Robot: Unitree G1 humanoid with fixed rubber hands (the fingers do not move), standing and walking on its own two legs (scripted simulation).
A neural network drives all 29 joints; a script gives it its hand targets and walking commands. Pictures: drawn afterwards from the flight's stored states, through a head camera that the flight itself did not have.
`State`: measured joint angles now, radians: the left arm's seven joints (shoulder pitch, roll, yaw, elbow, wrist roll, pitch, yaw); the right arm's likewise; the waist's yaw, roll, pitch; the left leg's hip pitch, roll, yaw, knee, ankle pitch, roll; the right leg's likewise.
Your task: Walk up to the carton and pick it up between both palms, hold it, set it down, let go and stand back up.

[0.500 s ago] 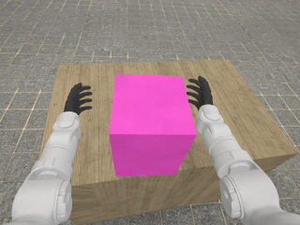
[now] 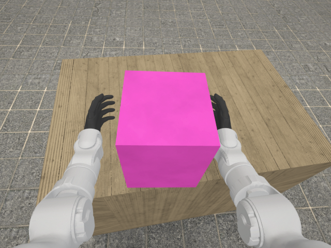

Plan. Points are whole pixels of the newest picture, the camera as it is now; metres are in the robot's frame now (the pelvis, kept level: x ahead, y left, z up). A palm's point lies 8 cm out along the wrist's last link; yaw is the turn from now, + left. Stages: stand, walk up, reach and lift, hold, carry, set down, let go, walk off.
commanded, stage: reach and lift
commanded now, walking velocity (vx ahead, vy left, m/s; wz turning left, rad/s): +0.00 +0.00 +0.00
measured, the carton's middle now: (163, 134) +0.41 +0.05 +0.00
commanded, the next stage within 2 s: none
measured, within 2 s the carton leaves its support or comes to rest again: neither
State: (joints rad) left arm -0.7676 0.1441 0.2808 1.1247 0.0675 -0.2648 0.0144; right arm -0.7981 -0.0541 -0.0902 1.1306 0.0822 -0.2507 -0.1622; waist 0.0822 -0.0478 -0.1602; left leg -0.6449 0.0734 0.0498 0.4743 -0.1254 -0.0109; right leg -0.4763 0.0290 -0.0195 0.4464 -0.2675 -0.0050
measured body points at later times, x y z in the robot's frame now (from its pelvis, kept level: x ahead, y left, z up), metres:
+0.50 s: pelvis +0.00 +0.00 +0.01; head +0.07 +0.04 +0.45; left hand +0.39 +0.21 +0.03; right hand +0.41 -0.08 +0.05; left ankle +0.05 +0.13 -0.73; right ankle -0.05 -0.12 -0.73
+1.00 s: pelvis +0.00 +0.01 +0.01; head +0.07 +0.05 +0.45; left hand +0.39 +0.22 +0.03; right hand +0.41 -0.08 +0.05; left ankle +0.05 +0.12 -0.73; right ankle -0.05 -0.12 -0.73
